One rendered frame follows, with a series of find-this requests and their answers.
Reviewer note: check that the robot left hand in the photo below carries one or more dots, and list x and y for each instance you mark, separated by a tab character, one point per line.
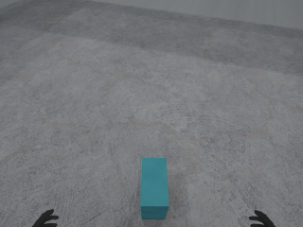
40	222

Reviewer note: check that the carton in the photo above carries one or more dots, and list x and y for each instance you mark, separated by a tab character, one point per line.
154	203

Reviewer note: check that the robot right hand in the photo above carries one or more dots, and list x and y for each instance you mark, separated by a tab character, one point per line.
261	218

